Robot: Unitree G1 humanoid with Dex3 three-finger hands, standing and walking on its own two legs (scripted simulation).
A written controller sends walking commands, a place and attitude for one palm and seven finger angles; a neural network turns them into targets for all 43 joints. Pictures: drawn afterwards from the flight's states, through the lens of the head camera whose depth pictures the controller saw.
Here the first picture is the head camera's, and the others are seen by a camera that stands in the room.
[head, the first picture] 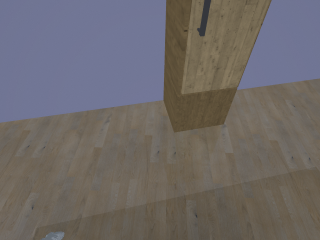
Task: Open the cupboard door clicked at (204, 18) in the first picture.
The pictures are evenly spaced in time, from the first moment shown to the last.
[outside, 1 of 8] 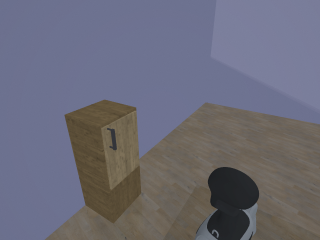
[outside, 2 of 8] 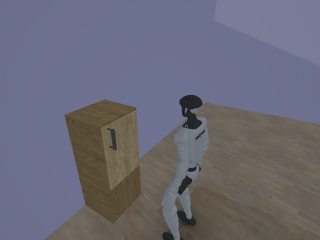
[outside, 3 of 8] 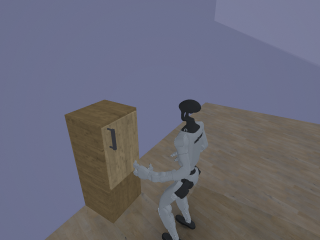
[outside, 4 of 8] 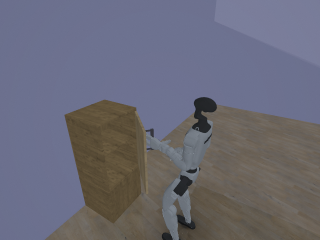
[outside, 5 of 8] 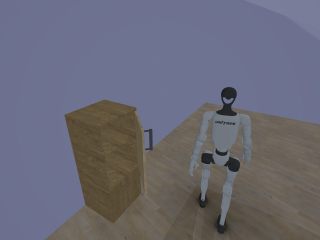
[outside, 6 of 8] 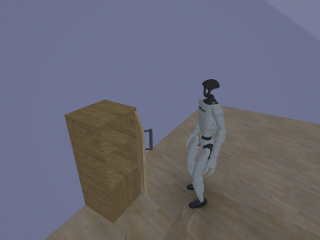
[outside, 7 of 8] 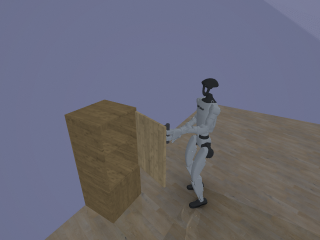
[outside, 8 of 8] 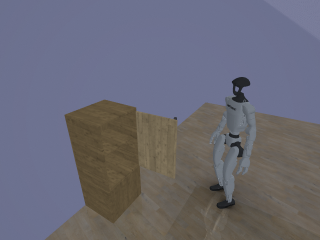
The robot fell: no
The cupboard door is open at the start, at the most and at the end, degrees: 0 94 93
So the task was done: yes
